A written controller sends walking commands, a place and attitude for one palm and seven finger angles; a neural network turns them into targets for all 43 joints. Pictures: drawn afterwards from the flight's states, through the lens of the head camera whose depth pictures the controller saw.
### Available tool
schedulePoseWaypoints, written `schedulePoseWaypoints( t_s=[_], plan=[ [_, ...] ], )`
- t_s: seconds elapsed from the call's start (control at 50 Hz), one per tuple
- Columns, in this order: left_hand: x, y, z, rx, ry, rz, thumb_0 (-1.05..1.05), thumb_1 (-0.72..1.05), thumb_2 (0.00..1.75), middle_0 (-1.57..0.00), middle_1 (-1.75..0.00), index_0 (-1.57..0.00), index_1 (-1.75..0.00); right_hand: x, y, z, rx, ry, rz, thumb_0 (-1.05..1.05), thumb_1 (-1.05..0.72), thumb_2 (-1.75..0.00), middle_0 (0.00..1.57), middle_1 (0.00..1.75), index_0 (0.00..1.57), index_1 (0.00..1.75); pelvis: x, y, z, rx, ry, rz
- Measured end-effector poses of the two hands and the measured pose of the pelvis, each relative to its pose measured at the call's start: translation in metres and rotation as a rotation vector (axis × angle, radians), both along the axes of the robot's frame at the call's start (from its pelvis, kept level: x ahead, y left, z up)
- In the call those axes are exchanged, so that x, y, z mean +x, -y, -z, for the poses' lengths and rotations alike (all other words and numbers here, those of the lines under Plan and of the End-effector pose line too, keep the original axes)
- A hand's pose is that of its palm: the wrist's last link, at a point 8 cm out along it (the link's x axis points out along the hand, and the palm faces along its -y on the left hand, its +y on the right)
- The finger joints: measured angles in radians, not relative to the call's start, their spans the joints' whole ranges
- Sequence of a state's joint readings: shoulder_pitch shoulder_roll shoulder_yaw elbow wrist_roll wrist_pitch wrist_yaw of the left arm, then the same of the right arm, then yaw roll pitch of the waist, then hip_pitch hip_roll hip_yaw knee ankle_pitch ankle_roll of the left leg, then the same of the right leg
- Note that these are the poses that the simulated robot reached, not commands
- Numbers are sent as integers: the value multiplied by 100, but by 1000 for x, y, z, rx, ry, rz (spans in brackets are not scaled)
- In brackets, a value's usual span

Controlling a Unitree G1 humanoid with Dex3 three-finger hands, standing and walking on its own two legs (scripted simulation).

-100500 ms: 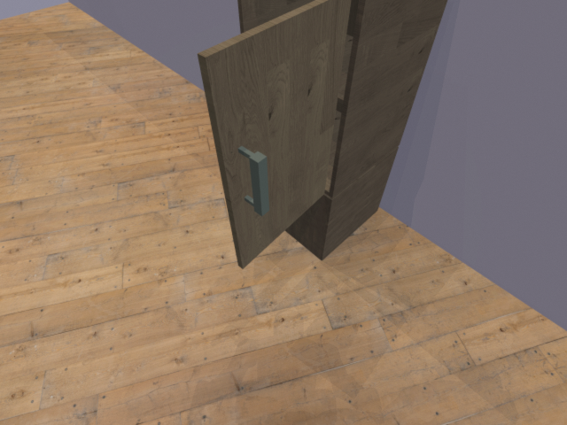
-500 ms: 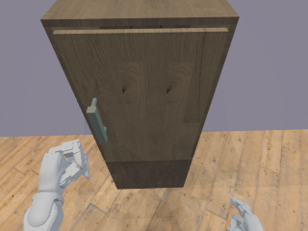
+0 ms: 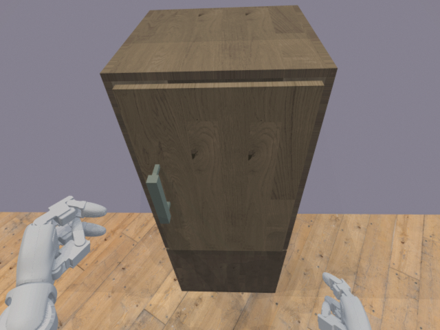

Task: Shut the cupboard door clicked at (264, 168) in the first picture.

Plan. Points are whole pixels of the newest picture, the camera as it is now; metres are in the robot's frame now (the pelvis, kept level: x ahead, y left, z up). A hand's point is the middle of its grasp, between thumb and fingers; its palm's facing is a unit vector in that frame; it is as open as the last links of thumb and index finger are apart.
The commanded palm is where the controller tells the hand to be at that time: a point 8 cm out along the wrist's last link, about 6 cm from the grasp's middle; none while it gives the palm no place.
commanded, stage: draw the hand back to the body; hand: left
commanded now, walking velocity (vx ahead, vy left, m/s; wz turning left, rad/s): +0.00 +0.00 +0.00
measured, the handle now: (161, 194) +0.41 +0.20 -0.02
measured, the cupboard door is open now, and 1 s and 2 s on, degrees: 0 0 0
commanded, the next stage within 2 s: step back with the hand held close in 0.66 s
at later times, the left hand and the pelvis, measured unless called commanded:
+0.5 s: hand (52, 237) +0.19 +0.26 +0.16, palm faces +0.45 -0.80 -0.40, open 7.2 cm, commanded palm +0.14 +0.29 +0.18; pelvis +0.00 -0.01 +0.01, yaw +0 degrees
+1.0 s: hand (48, 242) +0.18 +0.26 +0.16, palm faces +0.43 -0.79 -0.45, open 7.4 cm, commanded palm +0.13 +0.30 +0.18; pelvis -0.01 -0.01 +0.00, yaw +1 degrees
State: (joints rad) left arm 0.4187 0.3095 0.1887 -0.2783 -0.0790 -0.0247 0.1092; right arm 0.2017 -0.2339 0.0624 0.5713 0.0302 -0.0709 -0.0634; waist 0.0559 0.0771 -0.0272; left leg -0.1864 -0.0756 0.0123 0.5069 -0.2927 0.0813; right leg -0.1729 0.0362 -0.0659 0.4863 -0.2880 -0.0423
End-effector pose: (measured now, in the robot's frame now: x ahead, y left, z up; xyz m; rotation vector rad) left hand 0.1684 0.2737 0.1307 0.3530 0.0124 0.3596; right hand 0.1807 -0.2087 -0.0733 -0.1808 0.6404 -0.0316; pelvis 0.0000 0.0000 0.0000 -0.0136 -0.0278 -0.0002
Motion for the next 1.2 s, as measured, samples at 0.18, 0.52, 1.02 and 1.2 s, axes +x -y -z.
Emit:
schedulePoseWaypoints(
  t_s=[0.18, 0.52, 1.02, 1.2],
  plan=[
    [-9, -14, -30, 81, 58, -45, 2, 89, 90, -58, -71, -58, -71, 5, 0, 1, 10, -12, -14, 1, -90, -90, 20, 30, 20, 30, 4, 1, -4, 3, 17, 0],
    [-20, -18, -44, 113, 96, -81, 2, 89, 90, -24, -33, -24, -34, -2, 17, 4, -5, -40, 16, 2, -90, -90, 20, 30, 20, 30, 3, 7, -5, 7, 23, 2],
    [-28, -19, -47, 184, 115, -39, 2, 89, 90, -21, -30, -21, -31, -24, 36, 9, -45, -109, 94, 1, -90, -90, 20, 30, 20, 30, -9, 4, -1, -6, -37, -10],
    [-35, -31, -51, 223, 122, -14, 2, 89, 90, -21, -30, -21, -31, -48, 38, 6, -87, -141, 152, 1, -90, -90, 20, 30, 20, 30, -25, -4, 0, 3, -46, 7]
  ],
)
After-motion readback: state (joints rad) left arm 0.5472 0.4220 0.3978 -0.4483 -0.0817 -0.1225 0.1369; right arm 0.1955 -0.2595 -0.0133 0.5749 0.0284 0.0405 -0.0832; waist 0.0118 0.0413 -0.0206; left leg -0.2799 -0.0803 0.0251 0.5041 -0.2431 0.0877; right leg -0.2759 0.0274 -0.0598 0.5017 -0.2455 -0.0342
